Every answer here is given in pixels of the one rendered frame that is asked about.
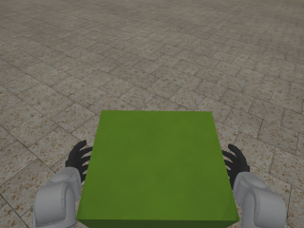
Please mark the robot left hand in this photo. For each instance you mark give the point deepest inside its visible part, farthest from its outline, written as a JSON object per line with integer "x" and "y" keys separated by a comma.
{"x": 75, "y": 158}

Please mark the right robot forearm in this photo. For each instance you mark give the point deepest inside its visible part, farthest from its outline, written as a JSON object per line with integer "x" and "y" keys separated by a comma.
{"x": 261, "y": 207}

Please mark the robot right hand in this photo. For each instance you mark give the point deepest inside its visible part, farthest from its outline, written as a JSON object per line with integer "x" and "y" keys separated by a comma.
{"x": 238, "y": 164}

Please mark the left robot forearm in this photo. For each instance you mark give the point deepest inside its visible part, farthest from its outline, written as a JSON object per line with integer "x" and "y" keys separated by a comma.
{"x": 54, "y": 204}

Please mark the carton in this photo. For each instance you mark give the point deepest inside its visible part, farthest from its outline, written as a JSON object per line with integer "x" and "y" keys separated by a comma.
{"x": 157, "y": 169}

